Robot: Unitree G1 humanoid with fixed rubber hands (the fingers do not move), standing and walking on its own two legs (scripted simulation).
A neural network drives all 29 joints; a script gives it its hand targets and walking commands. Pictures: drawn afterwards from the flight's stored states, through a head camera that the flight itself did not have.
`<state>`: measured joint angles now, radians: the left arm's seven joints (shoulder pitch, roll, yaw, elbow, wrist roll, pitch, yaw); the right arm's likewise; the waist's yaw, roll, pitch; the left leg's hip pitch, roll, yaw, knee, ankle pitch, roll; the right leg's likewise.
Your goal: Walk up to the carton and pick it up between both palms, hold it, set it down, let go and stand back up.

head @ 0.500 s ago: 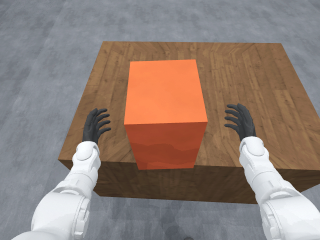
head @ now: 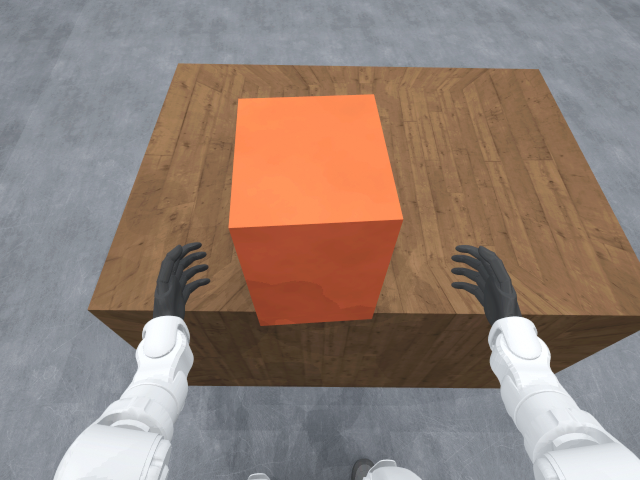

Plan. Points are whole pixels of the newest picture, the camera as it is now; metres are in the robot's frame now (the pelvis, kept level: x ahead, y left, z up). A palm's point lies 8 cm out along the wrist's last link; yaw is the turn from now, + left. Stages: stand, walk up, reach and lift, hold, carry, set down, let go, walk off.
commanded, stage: set down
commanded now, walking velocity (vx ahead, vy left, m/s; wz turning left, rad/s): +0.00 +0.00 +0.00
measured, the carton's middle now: (312, 220) +0.50 +0.03 -0.04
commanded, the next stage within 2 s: none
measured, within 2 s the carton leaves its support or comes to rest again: neither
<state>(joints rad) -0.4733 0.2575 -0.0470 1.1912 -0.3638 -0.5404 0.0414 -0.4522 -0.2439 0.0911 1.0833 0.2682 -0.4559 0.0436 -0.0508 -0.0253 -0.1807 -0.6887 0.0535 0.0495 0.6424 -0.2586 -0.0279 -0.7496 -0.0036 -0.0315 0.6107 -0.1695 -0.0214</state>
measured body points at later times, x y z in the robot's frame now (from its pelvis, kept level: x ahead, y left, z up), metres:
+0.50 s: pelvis -0.01 +0.00 +0.00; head +0.02 +0.00 +0.45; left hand +0.27 +0.24 -0.05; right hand +0.27 -0.23 -0.03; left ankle +0.02 +0.14 -0.72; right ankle +0.06 -0.10 -0.72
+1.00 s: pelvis +0.00 -0.01 +0.01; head -0.01 -0.01 +0.46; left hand +0.21 +0.24 -0.05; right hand +0.23 -0.24 -0.04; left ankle +0.02 +0.14 -0.72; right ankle +0.06 -0.10 -0.72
